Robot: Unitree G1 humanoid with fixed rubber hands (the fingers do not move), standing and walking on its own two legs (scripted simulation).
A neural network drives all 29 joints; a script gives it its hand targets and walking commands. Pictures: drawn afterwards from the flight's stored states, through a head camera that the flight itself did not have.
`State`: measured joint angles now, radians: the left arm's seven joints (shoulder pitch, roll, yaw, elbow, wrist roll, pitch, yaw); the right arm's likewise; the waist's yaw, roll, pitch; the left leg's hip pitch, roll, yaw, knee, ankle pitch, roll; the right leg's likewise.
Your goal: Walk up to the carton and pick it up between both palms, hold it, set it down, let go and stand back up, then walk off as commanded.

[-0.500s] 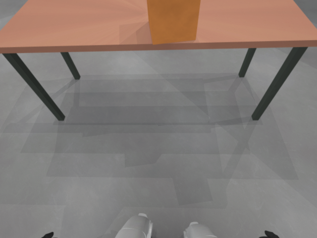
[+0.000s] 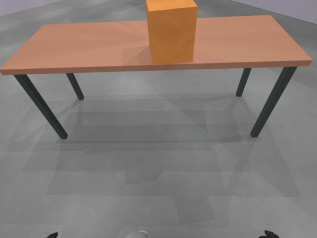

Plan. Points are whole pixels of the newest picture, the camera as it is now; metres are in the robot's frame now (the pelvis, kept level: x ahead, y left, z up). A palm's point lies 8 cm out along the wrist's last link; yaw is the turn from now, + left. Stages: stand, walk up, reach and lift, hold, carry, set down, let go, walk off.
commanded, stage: stand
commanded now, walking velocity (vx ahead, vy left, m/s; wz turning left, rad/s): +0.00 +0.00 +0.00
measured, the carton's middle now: (169, 29) +1.00 +0.02 +0.07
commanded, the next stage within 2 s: none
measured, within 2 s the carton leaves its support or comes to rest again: neither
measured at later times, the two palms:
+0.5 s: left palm out of the picture +0.08 +0.31 -0.07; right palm out of the picture +0.11 -0.28 -0.11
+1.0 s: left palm out of the picture +0.07 +0.31 -0.07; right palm out of the picture +0.10 -0.28 -0.10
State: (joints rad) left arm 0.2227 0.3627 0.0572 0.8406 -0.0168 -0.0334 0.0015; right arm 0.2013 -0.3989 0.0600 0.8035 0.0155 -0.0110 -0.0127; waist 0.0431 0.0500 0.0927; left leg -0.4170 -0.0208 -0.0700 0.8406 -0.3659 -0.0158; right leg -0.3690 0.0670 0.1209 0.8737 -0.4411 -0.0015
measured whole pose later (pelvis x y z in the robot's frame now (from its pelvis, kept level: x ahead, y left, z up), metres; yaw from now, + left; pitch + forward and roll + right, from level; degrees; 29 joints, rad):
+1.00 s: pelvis -0.01 +0.00 +0.01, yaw +0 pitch -2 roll +0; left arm 0.22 0.34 0.06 0.84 -0.02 -0.02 -0.01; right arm 0.20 -0.40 0.06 0.87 0.02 -0.02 -0.01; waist 0.04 0.04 0.03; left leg -0.41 -0.02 -0.07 0.72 -0.28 -0.02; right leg -0.37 0.06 0.12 0.76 -0.36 0.01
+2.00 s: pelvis -0.01 +0.00 +0.01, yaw +0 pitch -1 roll +0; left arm 0.22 0.34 0.06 0.84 -0.02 -0.02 -0.01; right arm 0.20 -0.40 0.06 0.87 0.02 -0.02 -0.01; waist 0.04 0.03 0.03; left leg -0.41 -0.02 -0.07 0.71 -0.28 -0.02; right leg -0.37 0.05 0.12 0.75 -0.35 0.01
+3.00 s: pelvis -0.01 +0.01 +0.02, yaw +0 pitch -1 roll +0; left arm 0.22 0.34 0.06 0.84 -0.02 -0.02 -0.01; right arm 0.20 -0.40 0.06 0.87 0.02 -0.02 -0.01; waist 0.04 0.02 0.03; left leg -0.41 -0.02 -0.07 0.71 -0.28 -0.02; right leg -0.37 0.05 0.12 0.74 -0.35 0.01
